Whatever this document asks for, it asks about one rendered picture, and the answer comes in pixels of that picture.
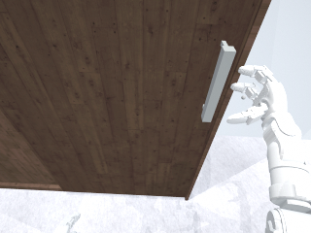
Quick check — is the robot left hand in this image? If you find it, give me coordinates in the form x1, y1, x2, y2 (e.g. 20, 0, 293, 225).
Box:
52, 212, 81, 233

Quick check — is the handle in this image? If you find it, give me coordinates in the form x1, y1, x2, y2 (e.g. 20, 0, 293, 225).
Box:
201, 41, 236, 122

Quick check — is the wardrobe door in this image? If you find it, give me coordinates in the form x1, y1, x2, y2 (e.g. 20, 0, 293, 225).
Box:
0, 110, 58, 185
0, 0, 261, 198

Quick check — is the robot right hand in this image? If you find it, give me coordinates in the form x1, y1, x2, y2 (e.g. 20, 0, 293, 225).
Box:
226, 65, 288, 125

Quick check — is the robot right upper arm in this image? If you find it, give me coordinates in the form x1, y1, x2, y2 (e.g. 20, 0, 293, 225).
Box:
264, 208, 311, 233

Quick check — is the robot right forearm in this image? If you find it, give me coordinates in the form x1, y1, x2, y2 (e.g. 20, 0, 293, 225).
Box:
261, 112, 311, 215

